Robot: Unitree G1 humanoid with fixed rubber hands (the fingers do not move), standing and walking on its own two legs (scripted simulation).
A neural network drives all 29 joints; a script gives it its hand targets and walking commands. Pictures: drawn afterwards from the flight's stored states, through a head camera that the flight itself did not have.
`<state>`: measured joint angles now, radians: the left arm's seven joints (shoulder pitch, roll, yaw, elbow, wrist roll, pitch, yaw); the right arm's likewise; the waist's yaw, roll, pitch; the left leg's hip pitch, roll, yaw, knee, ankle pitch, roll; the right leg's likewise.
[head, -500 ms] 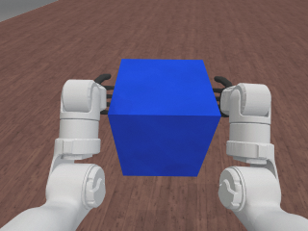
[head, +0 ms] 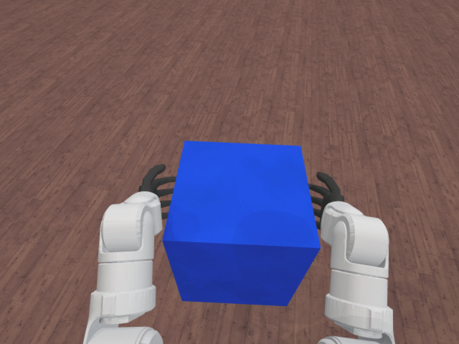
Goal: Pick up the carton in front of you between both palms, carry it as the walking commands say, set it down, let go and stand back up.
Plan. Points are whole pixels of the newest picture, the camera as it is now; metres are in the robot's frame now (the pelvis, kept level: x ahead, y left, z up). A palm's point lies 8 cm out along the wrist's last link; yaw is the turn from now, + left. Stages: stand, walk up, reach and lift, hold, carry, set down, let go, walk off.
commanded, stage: carry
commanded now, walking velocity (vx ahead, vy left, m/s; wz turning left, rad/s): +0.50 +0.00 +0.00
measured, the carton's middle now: (238, 227) +0.34 +0.00 +0.01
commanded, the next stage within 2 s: none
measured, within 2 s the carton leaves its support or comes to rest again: neither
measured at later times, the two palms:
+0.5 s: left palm (161, 115) +0.58 +0.18 +0.08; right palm (292, 122) +0.57 -0.11 +0.09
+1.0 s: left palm (195, 60) +0.87 +0.14 +0.08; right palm (293, 64) +0.88 -0.16 +0.07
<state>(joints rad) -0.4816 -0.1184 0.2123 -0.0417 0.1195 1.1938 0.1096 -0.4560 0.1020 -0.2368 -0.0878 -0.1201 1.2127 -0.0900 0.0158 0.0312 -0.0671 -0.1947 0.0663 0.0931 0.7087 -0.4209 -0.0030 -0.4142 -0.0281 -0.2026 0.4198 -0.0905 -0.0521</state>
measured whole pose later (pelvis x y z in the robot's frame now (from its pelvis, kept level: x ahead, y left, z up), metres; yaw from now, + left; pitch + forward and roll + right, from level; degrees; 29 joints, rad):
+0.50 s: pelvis +0.31 +0.04 +0.00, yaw -3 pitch +4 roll +0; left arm -0.19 -0.13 0.14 -0.24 0.13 1.27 0.09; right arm -0.19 0.14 -0.11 -0.22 -0.13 1.25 -0.09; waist -0.01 -0.03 -0.16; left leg -0.37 0.04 0.22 0.49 -0.18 0.07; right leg -0.41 -0.09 -0.07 1.11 -0.41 0.00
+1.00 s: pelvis +0.62 -0.02 +0.01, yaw +2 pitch +4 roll +1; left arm -0.14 -0.13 0.10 -0.24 0.13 1.20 0.08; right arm -0.14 0.13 -0.10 -0.26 -0.14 1.22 -0.08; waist 0.02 0.02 -0.11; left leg -0.45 0.08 0.08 1.11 -0.34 0.01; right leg -0.34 -0.05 -0.24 0.42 -0.16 -0.06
